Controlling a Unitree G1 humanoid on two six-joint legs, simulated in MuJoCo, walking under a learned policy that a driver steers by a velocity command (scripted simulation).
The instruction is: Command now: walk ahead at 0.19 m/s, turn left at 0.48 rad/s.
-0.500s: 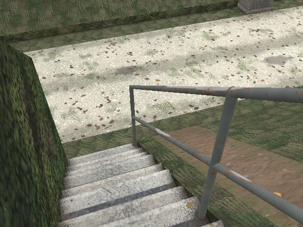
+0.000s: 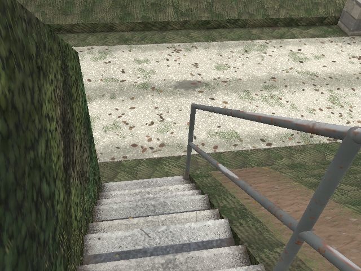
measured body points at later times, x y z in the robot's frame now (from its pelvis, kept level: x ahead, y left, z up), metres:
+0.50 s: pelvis +0.18 +0.02 -0.22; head +0.19 +0.02 +0.23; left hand +0.34 +0.26 -0.32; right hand +0.22 -0.22 -0.36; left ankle +0.02 +0.09 -0.79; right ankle +0.31 -0.05 -0.97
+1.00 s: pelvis +0.18 +0.04 -0.25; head +0.16 +0.07 +0.20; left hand +0.18 +0.30 -0.39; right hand +0.40 -0.09 -0.33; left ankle +0.16 +0.16 -0.84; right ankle +0.29 -0.05 -0.96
